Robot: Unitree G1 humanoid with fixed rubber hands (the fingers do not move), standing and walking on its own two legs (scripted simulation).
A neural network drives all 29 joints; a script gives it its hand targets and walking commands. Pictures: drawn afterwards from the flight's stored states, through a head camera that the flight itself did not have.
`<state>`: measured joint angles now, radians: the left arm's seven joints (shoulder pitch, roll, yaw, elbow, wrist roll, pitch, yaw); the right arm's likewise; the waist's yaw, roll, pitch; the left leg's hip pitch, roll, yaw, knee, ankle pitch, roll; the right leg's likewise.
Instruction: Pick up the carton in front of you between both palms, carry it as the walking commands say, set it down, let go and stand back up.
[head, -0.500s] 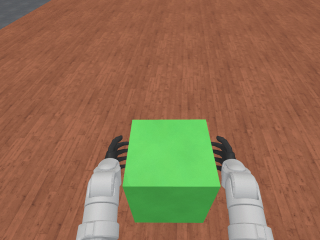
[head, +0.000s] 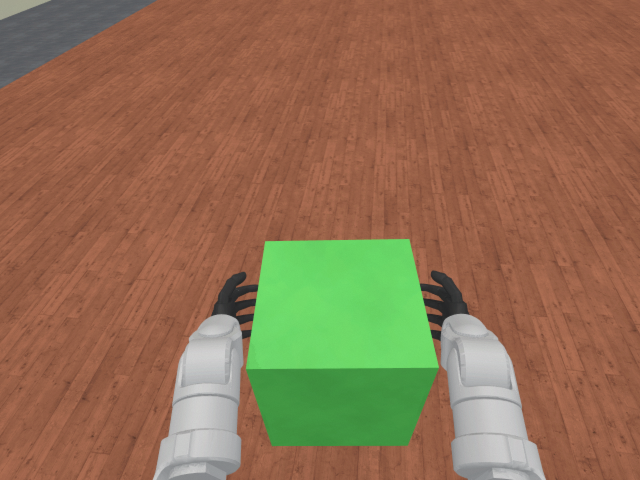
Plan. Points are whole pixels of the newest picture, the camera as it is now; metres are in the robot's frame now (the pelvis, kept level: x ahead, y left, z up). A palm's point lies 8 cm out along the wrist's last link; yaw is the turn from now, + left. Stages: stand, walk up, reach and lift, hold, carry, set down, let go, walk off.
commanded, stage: hold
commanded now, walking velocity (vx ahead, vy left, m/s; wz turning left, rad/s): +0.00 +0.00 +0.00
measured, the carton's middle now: (338, 346) +0.31 +0.00 -0.04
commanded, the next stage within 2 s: set down in 0.08 s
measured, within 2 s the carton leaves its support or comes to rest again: neither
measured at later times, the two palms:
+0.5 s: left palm (235, 320) +0.33 +0.15 +0.00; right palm (436, 314) +0.34 -0.15 +0.00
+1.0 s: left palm (263, 349) +0.40 +0.15 -0.20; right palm (415, 351) +0.40 -0.15 -0.20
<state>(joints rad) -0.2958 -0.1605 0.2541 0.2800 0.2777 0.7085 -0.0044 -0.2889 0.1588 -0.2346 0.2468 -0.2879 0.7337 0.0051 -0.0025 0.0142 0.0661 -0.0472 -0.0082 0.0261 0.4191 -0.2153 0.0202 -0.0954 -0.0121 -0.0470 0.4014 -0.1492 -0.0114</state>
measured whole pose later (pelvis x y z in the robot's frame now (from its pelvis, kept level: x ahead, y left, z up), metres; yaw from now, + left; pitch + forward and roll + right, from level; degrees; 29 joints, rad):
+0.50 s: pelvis -0.02 -0.01 -0.02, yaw +3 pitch -2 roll +0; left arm -0.66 -0.18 0.60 0.64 0.50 0.48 -0.07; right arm -0.65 0.20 -0.59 0.60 -0.48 0.51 0.04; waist -0.01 0.02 0.13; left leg -0.35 -0.03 -0.05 0.69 -0.30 0.01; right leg -0.37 0.03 -0.01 0.65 -0.24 -0.03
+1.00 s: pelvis -0.02 +0.00 -0.13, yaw +3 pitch +36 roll +0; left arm -0.73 -0.12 0.43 0.57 0.22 0.22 0.05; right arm -0.71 0.09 -0.46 0.54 -0.23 0.23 0.01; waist -0.03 0.03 -0.13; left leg -1.41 -0.06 -0.01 1.23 -0.45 0.02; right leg -1.44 0.02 0.02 1.20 -0.39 0.00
